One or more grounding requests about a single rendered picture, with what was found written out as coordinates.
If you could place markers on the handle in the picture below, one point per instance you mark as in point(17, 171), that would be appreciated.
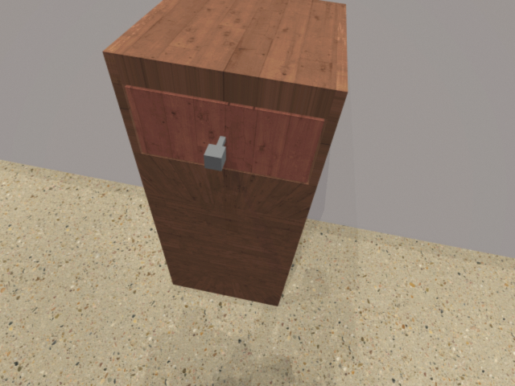
point(215, 155)

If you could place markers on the drawer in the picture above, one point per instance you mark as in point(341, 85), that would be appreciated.
point(260, 141)

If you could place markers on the cabinet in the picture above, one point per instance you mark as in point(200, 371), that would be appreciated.
point(233, 232)

